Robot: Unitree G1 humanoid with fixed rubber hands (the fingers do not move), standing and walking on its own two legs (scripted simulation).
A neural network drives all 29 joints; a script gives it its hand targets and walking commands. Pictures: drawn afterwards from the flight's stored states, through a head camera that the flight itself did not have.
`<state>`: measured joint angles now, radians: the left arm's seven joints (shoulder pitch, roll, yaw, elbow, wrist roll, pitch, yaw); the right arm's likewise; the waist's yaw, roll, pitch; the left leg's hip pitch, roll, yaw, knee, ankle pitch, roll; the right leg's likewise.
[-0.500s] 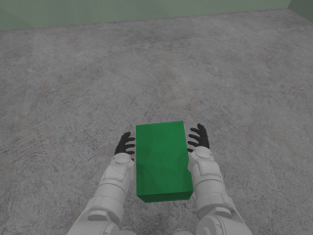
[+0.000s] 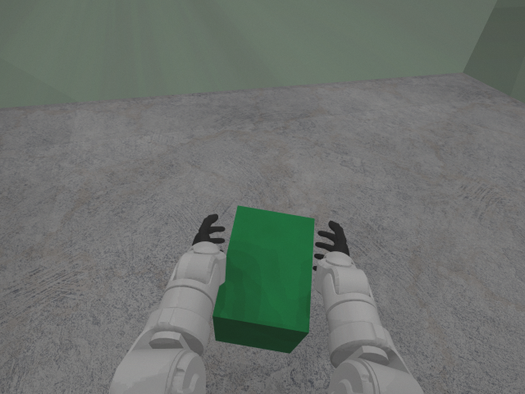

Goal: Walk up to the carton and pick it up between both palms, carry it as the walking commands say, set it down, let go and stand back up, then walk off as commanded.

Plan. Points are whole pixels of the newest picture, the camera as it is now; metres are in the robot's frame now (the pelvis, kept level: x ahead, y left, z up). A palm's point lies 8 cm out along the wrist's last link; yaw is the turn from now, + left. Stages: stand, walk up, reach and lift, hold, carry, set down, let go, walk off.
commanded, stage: reach and lift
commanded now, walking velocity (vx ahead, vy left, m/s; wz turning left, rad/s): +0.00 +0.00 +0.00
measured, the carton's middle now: (264, 280) +0.36 -0.03 -0.05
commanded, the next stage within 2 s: hold in 1.78 s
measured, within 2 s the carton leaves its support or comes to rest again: neither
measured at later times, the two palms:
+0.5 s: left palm (203, 260) +0.33 +0.07 +0.06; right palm (341, 253) +0.32 -0.15 +0.08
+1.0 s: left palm (200, 259) +0.33 +0.08 +0.06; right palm (338, 245) +0.33 -0.14 +0.09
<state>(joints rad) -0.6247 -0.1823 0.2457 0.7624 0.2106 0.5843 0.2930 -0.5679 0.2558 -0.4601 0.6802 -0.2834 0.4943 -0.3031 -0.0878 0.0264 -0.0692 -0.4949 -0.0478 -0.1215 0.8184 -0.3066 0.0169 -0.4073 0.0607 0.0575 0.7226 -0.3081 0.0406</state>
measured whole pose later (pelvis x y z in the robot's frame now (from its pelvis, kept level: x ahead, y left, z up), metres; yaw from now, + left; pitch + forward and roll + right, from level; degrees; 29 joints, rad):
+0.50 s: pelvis +0.01 +0.00 +0.01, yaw +0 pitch -4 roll -3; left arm -0.55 -0.21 0.27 0.76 0.24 0.64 0.25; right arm -0.57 0.26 -0.45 0.66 -0.28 0.64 -0.33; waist -0.09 0.01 -0.09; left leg -0.36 -0.05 -0.12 0.69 -0.27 0.01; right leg -0.27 0.05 0.06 0.60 -0.27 0.03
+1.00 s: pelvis +0.01 -0.01 +0.02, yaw +0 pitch -4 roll -2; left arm -0.55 -0.22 0.34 0.74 0.29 0.64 0.21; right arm -0.58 0.26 -0.43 0.66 -0.28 0.63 -0.34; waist -0.06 0.01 -0.09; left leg -0.34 -0.05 -0.12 0.66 -0.25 0.00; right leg -0.27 0.05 0.06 0.60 -0.27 0.02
